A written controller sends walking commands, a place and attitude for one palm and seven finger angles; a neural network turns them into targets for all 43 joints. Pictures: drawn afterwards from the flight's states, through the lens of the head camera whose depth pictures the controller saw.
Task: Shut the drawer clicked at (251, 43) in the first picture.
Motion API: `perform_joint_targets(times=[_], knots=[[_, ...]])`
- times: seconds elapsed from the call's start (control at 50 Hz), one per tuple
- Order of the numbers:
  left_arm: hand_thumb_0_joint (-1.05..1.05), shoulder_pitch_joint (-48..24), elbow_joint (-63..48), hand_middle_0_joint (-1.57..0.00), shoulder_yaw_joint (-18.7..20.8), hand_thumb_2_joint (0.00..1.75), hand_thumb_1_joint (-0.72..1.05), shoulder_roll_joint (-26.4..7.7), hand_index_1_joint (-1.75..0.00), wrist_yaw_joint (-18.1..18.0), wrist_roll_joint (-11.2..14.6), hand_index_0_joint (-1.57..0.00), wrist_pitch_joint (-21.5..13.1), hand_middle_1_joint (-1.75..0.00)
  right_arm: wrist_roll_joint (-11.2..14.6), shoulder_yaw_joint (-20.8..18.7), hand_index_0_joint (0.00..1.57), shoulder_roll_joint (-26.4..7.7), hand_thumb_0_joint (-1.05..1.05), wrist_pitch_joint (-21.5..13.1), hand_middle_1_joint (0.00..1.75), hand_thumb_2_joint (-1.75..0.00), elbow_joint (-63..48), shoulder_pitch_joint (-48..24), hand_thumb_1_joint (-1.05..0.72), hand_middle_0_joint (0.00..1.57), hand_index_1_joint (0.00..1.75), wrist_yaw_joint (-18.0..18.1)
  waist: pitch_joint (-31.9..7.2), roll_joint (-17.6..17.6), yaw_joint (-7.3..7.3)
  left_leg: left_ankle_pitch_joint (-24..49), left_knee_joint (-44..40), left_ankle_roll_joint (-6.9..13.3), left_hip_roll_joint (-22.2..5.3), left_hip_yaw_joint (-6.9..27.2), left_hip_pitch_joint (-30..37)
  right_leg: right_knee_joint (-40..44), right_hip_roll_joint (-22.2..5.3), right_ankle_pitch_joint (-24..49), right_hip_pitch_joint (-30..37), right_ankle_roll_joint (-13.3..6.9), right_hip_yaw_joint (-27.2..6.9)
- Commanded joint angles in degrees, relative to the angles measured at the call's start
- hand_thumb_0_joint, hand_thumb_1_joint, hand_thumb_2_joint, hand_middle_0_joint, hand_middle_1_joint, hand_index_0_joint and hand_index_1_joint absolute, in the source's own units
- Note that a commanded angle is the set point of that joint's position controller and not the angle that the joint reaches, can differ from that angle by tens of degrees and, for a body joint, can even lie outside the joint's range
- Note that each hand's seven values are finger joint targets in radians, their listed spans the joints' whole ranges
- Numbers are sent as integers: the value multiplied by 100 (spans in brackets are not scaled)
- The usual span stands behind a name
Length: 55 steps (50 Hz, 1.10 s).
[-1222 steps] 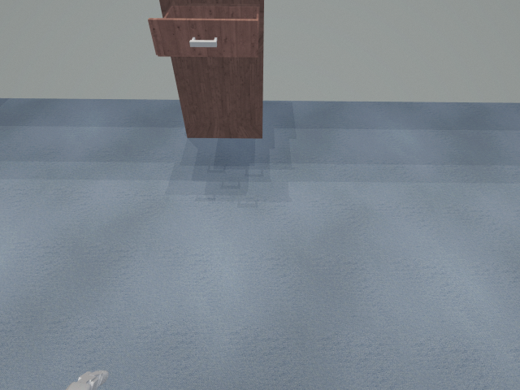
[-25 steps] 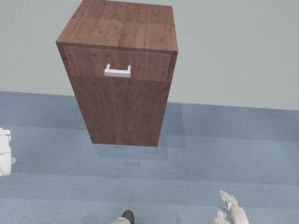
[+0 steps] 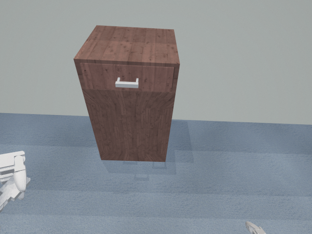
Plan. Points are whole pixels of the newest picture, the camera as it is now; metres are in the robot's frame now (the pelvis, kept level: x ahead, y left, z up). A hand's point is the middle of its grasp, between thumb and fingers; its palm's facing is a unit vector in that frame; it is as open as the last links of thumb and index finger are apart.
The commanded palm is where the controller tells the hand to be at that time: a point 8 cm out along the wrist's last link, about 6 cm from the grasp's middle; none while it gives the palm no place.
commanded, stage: stop stepping back and stand still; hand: left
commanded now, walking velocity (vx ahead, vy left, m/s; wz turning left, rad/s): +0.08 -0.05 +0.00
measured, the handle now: (127, 82) +0.78 +0.19 -0.04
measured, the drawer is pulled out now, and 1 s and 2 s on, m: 0.00 0.00 0.00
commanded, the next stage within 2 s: let the arm hang, fingers relaxed in 1.42 s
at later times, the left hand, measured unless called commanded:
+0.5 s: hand (29, 183) +0.17 +0.25 +0.15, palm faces +0.41 -0.80 -0.44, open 3.3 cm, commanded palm +0.12 +0.28 +0.18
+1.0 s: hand (34, 163) +0.21 +0.26 +0.15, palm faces +0.34 -0.82 -0.46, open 3.3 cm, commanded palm +0.15 +0.30 +0.18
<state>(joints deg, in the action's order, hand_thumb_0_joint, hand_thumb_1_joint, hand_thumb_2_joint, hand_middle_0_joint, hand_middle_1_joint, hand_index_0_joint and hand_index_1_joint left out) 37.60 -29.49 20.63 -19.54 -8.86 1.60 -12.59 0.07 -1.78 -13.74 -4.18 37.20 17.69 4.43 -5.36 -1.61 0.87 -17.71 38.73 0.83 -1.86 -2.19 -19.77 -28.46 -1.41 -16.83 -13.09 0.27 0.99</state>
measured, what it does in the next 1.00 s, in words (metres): steps on the spot: left foot, then right foot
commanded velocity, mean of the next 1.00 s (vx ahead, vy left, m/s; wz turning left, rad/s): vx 0.04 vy -0.02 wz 0.00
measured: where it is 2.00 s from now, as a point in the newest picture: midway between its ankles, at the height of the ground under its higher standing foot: outside the picture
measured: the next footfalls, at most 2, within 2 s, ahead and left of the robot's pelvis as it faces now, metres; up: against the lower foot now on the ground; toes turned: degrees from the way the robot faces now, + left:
left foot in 0.02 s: +0.03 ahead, +0.13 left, +0.00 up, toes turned +4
right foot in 0.28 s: +0.05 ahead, -0.08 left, +0.00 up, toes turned -2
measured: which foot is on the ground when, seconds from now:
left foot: up 0.00-0.00, down 0.02-0.28, up 0.30-0.52, down 0.54-1.00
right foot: down 0.00-0.04, up 0.06-0.26, down 0.28-1.00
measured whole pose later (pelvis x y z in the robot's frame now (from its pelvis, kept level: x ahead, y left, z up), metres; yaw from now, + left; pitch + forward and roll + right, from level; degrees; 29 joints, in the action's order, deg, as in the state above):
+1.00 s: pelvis +0.02 +0.02 +0.00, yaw +0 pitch +0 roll +0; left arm 37.0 -31.5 19.4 -21.0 -8.3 2.1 -11.0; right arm 0.0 0.8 -10.4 -3.9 34.3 10.6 3.6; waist 2.6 0.0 0.5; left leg -14.2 26.8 0.9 -1.4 -4.7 -12.2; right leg -25.4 0.9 -14.0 -10.9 -1.1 2.3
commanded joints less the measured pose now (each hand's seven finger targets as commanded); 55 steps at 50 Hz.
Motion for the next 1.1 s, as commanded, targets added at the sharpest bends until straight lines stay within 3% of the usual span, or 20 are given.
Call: perform_joint_targets(times=[0.0,0.02,0.04,0.08,0.14,0.2,0.22,0.24,0.28,0.32,0.4,0.48,0.52,0.54,0.6,0.66,0.72,0.78,0.94,1.08], knots=[[0,-1362,-1539,-140,264,90,90,-945,-160,-173,-61,-140,-413,-160,-8,-177,20,-684,0,-735,30,-90,-989,-898,-90,20,30,152,476,1137,-153,43,-2069,455,-652,958,1352,-370,-206,-342,-859,-196,-399],[0,-1366,-1922,-140,394,90,90,-1079,-160,-186,-93,-140,-444,-160,10,-164,20,-698,0,-752,30,-90,-1089,-846,-90,20,30,113,299,1737,-131,1009,-2012,705,-1246,1764,1774,-1163,82,-243,-1344,-33,-40],[0,-1119,-1947,-140,536,90,90,-1250,-160,-168,-78,-140,-456,-160,8,-144,20,-588,0,-782,30,-90,-1140,-785,-90,20,30,58,161,1525,-125,2241,-1935,761,-1505,1912,2190,-1628,156,-650,-1763,23,114],[0,-832,-2385,-140,725,90,90,-1367,-160,-133,-49,-140,-461,-160,-105,-112,20,-362,0,-887,30,-90,-934,-714,-90,20,30,-68,94,1736,-204,2514,-2159,821,-1508,2136,1950,-2263,37,-1149,-1792,2,-31],[0,140,-2273,-140,790,90,90,-1173,-160,-119,66,-140,-316,-160,10,-140,20,-454,0,-876,30,-90,-1043,-805,-90,20,30,-233,31,1269,-122,1957,-1873,636,-1244,1085,1261,-1326,106,-599,-905,-12,200],[0,519,-1672,-140,936,90,90,-1157,-160,-128,105,-140,-234,-160,-7,-81,20,-463,0,-621,30,-90,-1073,-978,-90,20,30,-219,249,1332,-121,16,-1774,472,-1093,674,-283,-330,224,-173,537,-32,445],[0,435,-1442,-140,1016,90,90,-1217,-160,-139,98,-140,-219,-160,-9,-67,20,-425,0,-528,30,-90,-1076,-997,-90,20,30,-190,296,1027,-132,-760,-1581,400,-956,539,-797,-77,159,-288,1004,-82,290],[0,465,-1159,-140,990,90,90,-1157,-160,-142,86,-140,-184,-160,-6,-73,20,-390,0,-447,30,-90,-1093,-982,-90,20,30,-155,426,506,-127,-1272,-964,255,-586,246,-1136,406,-68,-700,1057,-257,-264],[0,-15,-936,-140,1044,90,90,-1352,-160,-150,119,-140,-112,-160,-6,-123,20,-390,0,-292,30,-90,-1118,-1019,-90,20,30,-113,681,-1271,-164,-1267,1392,10,144,-50,-1633,1975,-1688,-2441,315,-1061,-3083],[0,-343,-772,-140,854,90,90,-1150,-160,-101,70,-140,-193,-160,8,-175,20,-441,0,-263,30,-90,-934,-851,-90,20,30,-141,540,-1046,-266,-765,2185,-13,-7,284,-1377,1932,-1631,-1932,43,-910,-2573],[0,-392,-910,-140,597,90,90,-1025,-160,-86,12,-140,-272,-160,-7,0,20,-312,0,-274,30,-90,-964,-1128,-90,20,30,-56,463,-819,-196,-336,655,14,-70,-55,-255,1441,-1183,-507,-389,-839,-1065],[0,-702,-1777,-140,463,90,90,-1070,-160,-137,-3,-140,-400,-160,-70,-33,20,-397,0,-492,30,-90,-983,-1111,-90,20,30,40,417,24,-152,258,-1259,149,27,-139,999,1019,-825,-773,-495,-483,-669],[0,-676,-2198,-140,545,90,90,-1115,-160,-172,-8,-140,-461,-160,-82,-98,20,-579,0,-536,30,-90,-1084,-1088,-90,20,30,52,461,1376,-79,123,-2045,487,-863,1228,1085,15,-221,-451,-658,-101,-347],[0,-551,-2214,-140,658,90,90,-1232,-160,-196,-55,-140,-467,-160,-60,-105,20,-594,0,-542,30,-90,-1110,-1048,-90,20,30,40,396,1640,-36,163,-2259,654,-1299,1784,935,-480,-12,-286,-613,59,-122],[0,-336,-1848,-140,902,90,90,-1246,-160,-165,-74,-140,-407,-160,-28,-39,20,-389,0,-580,30,-90,-1051,-1057,-90,20,30,0,631,1615,-37,-236,-2414,468,-1080,1213,-154,-331,40,-139,287,-8,17],[0,-14,-1521,-140,856,90,90,-1103,-160,-120,-4,-140,-434,-160,30,-81,20,-395,0,-586,30,-90,-1049,-961,-90,20,30,-59,344,823,-96,1234,-1549,205,-572,562,216,401,-65,1262,621,-54,-253],[0,212,-1078,-140,713,90,90,-942,-160,-67,125,-140,-369,-160,57,-144,20,-443,0,-452,30,-90,-1036,-918,-90,20,30,-128,-38,-87,-177,1289,-913,-2,-237,142,506,687,-499,2436,695,-173,-912],[0,139,-973,-140,654,90,90,-961,-160,-58,135,-140,-289,-160,56,-105,20,-424,0,-355,30,-90,-1052,-1003,-90,20,30,-116,-114,-316,-189,1328,-1028,0,-181,77,664,654,-546,2899,721,-145,-797],[0,-274,-1755,-140,722,90,90,-1227,-160,-87,90,-140,-264,-160,9,-38,20,-430,0,-303,30,-90,-1222,-1207,-90,20,30,17,-32,508,-94,1905,-1605,95,-387,340,1024,504,-138,1952,593,-64,-359],[0,0,-1348,-140,646,90,90,-1005,-160,-89,107,-140,-265,-160,15,-46,20,-434,0,-300,30,-90,-1184,-1108,-90,20,30,-2,89,563,-100,1561,-1756,55,-379,352,839,638,-90,1703,640,-71,-338]])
